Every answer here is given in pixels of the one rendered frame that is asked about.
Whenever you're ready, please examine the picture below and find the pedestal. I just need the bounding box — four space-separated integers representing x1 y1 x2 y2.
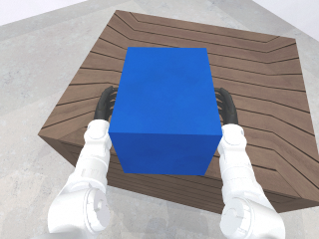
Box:
38 10 319 214

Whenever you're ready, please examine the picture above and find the carton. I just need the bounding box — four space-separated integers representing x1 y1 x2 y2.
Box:
108 47 223 176

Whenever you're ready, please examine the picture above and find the left robot hand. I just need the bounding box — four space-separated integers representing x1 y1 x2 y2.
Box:
93 86 119 121

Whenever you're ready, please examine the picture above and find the right robot hand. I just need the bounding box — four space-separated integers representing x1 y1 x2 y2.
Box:
214 88 239 125

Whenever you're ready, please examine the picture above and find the robot left forearm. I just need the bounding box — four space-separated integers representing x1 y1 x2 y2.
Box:
47 119 112 232

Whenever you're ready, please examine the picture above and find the robot right forearm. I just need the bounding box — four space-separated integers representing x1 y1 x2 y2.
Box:
217 123 286 235

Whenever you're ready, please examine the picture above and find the right robot upper arm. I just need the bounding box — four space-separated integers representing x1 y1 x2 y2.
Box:
219 196 286 239

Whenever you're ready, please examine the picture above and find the left robot upper arm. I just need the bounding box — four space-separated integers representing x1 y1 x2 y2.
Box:
31 187 111 239

